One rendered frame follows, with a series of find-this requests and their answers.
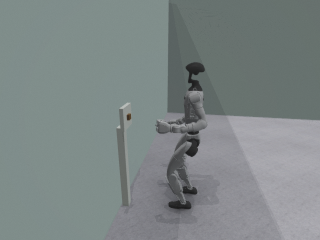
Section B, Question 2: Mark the left robot forearm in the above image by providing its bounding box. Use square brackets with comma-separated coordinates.
[170, 120, 207, 134]

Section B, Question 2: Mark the robot right hand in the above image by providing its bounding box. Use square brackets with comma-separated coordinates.
[167, 119, 178, 125]

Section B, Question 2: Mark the panel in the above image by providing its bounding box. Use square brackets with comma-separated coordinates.
[116, 102, 132, 207]

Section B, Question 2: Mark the robot left hand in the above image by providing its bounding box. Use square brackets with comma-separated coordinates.
[155, 119, 171, 134]

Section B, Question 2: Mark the robot left shin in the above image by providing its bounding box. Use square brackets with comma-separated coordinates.
[165, 173, 186, 205]

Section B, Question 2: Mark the robot left upper arm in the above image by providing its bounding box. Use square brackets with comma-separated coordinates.
[188, 91, 208, 129]

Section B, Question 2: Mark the right robot forearm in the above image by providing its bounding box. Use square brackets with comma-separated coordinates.
[176, 116, 185, 125]

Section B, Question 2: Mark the robot right thigh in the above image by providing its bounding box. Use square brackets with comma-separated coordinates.
[174, 132, 187, 169]

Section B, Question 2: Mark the button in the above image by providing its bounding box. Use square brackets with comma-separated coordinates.
[126, 113, 131, 121]

